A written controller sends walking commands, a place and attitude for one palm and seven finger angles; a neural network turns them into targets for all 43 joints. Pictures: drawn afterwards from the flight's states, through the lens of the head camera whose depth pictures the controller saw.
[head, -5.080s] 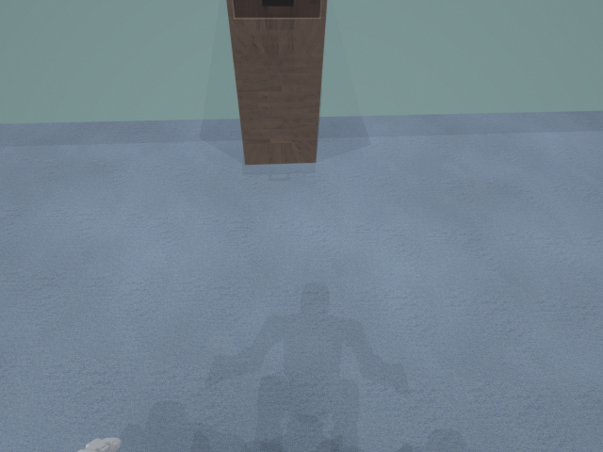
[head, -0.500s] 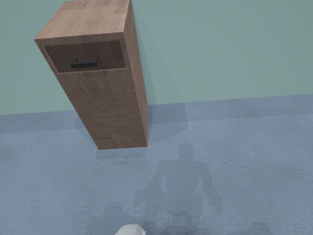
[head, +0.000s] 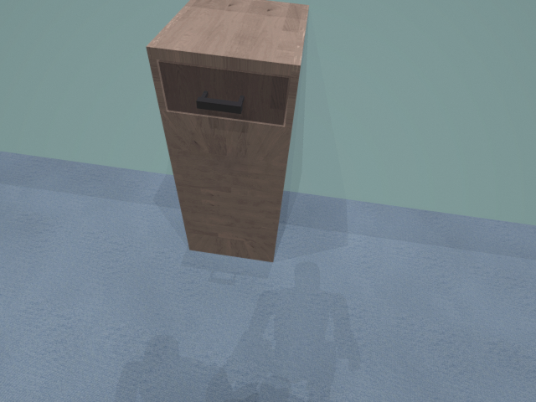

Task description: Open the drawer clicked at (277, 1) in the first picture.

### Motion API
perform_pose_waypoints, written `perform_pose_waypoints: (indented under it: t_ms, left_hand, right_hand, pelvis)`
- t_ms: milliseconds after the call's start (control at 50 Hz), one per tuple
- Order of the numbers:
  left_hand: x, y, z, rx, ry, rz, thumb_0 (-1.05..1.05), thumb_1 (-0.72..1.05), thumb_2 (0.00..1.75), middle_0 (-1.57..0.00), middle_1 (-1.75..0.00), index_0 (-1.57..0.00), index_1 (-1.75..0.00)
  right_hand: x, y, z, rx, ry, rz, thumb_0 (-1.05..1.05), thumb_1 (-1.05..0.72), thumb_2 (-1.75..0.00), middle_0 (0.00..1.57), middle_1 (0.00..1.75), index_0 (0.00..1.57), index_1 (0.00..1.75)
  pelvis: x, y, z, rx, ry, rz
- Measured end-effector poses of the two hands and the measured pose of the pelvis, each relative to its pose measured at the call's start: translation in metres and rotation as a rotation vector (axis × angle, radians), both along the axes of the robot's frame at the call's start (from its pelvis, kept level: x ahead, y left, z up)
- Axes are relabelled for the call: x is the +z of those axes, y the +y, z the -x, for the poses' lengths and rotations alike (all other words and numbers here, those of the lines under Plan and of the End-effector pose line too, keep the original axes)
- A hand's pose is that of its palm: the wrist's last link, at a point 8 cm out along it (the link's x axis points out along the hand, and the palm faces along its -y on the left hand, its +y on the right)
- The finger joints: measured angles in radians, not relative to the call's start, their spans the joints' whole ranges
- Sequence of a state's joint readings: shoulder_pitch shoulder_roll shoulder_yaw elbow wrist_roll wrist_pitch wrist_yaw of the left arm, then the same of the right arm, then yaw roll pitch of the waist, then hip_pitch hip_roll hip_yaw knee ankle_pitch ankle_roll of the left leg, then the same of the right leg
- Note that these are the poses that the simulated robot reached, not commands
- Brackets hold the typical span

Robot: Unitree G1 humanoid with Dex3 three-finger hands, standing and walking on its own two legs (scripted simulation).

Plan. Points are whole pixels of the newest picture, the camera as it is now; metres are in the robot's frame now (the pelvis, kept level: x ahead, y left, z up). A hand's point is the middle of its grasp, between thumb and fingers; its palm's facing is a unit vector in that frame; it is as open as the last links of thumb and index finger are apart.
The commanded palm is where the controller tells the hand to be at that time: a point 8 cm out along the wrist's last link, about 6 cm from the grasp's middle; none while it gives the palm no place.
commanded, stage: take the last steps up to it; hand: left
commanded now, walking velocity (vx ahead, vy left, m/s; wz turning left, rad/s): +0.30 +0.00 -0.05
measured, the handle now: (221, 101) +0.79 +0.20 +0.02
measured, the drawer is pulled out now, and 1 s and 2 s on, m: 0.00 0.00 0.00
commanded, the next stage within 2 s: come to a stop and stand still in 0.56 s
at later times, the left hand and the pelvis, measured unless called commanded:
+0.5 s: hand (210, 322) +0.29 +0.14 -0.16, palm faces -0.04 -0.98 -0.20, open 7.4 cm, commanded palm none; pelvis +0.17 -0.03 -0.01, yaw -1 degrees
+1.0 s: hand (185, 344) +0.25 +0.18 -0.18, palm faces +0.01 -0.99 -0.16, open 7.4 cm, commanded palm none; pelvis +0.26 +0.00 +0.00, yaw -3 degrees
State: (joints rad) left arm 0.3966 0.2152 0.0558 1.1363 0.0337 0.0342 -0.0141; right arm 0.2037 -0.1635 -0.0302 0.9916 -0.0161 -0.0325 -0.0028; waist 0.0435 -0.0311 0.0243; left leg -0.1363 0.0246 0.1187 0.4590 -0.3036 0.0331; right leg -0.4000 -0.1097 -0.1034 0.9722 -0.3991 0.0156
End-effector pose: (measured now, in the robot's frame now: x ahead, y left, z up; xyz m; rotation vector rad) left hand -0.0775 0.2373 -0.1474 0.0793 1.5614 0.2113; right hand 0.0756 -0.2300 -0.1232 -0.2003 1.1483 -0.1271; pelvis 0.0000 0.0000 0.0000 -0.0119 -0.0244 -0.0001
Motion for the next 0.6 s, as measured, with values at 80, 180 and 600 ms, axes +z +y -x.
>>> perform_pose_waypoints:
  t_ms: [80,180,600]
  left_hand:
    - [0.002,0.009,-0.066,-0.037,-0.118,-0.003,0.01,0.91,0.90,-0.20,-0.30,-0.19,-0.30]
    - [0.004,0.008,-0.159,-0.092,-0.253,-0.009,0.01,0.91,0.90,-0.19,-0.30,-0.19,-0.30]
    - [0.019,-0.039,-0.346,-0.151,-0.371,-0.066,-0.02,0.95,0.90,-0.20,-0.30,-0.20,-0.30]
  right_hand:
    - [-0.003,0.000,0.030,-0.056,0.109,0.017,-0.01,-0.94,-0.90,0.21,0.30,0.21,0.30]
    - [-0.011,0.008,0.069,-0.122,0.273,-0.006,0.00,-0.93,-0.90,0.21,0.30,0.21,0.29]
    - [-0.028,-0.020,-0.100,-0.156,0.233,-0.090,0.01,-0.91,-0.90,0.20,0.30,0.20,0.29]
  pelvis:
    - [0.003,0.008,-0.020,0.003,-0.001,-0.013]
    - [0.001,0.008,-0.050,-0.001,-0.002,-0.030]
    - [0.000,-0.035,-0.195,-0.013,0.005,-0.013]
